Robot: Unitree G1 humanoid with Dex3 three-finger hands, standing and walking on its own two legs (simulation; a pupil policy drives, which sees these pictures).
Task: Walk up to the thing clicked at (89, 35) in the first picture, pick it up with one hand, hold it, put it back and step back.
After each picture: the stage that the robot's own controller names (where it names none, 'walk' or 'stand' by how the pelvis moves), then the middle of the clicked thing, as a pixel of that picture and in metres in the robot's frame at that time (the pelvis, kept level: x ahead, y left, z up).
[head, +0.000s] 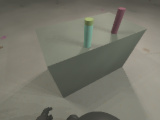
stand; (88, 34) +0.68 +0.09 +0.14
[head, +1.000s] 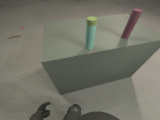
rise first; (90, 35) +0.61 +0.09 +0.16
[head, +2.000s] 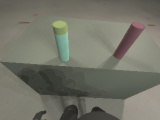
rise first; (62, 44) +0.42 +0.24 +0.17
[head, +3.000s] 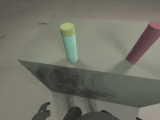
stand; (70, 46) +0.42 +0.18 +0.17
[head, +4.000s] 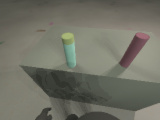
stand; (69, 52) +0.43 +0.19 +0.14
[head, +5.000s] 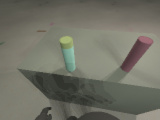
stand; (68, 56) +0.39 +0.18 +0.14
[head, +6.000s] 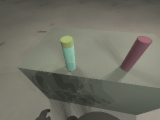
stand; (69, 55) +0.40 +0.18 +0.14
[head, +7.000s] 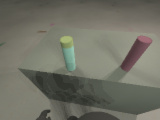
stand; (69, 55) +0.40 +0.19 +0.14
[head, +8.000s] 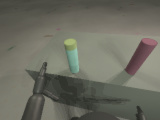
rise first; (72, 58) +0.39 +0.18 +0.14
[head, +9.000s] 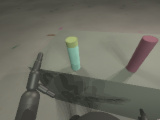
go down; (74, 55) +0.41 +0.18 +0.14
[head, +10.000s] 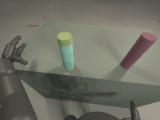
go down; (67, 54) +0.39 +0.17 +0.15
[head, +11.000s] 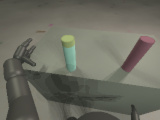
approach; (69, 55) +0.40 +0.17 +0.15
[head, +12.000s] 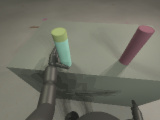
close; (63, 50) +0.40 +0.19 +0.17
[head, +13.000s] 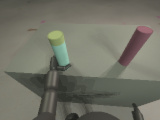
lift; (61, 53) +0.38 +0.20 +0.18
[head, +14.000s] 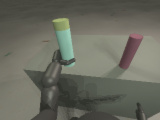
lift; (65, 45) +0.35 +0.17 +0.29
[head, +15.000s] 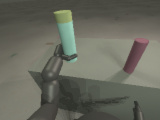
hold; (67, 40) +0.34 +0.16 +0.34
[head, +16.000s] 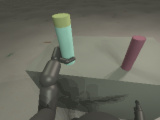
hold; (65, 43) +0.33 +0.16 +0.32
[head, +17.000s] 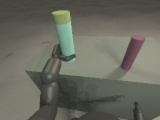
crouch; (66, 40) +0.34 +0.16 +0.33
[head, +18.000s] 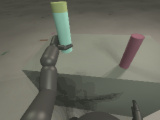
crouch; (63, 30) +0.41 +0.19 +0.34
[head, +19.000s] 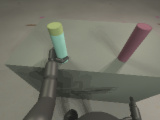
lower; (59, 45) +0.43 +0.21 +0.18
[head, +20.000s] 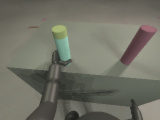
lower; (63, 48) +0.41 +0.20 +0.18
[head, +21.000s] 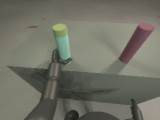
lower; (63, 47) +0.43 +0.19 +0.18
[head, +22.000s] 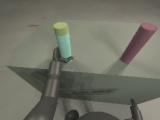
lower; (64, 45) +0.44 +0.19 +0.18
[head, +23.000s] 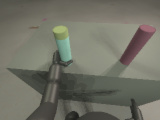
loosen; (64, 49) +0.41 +0.19 +0.18
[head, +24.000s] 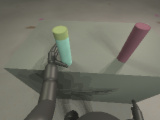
withdraw; (64, 49) +0.41 +0.18 +0.18
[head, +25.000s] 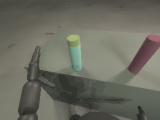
sink last; (75, 55) +0.39 +0.16 +0.16
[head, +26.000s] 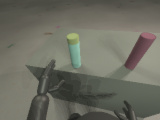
stand; (74, 52) +0.42 +0.17 +0.15
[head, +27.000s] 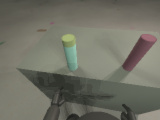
stand; (71, 54) +0.39 +0.17 +0.15
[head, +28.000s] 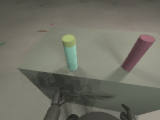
stand; (71, 55) +0.39 +0.18 +0.15
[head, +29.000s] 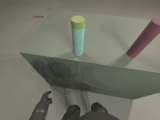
walk; (78, 39) +0.48 +0.13 +0.16
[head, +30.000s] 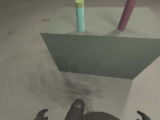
walk; (80, 17) +0.80 +0.19 +0.17
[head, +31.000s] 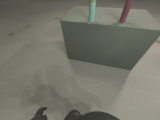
stand; (91, 10) +1.16 +0.12 +0.16
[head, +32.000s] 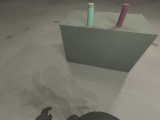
stand; (90, 15) +1.15 +0.12 +0.14
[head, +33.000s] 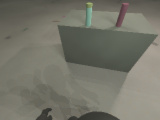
stand; (88, 15) +1.13 +0.13 +0.13
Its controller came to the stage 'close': yes
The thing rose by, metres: 0.20
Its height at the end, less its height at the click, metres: +0.00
